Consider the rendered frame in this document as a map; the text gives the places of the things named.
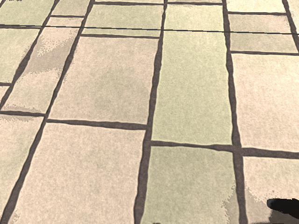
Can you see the robot right hand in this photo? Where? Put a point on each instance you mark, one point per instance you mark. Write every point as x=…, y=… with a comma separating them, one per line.
x=285, y=206

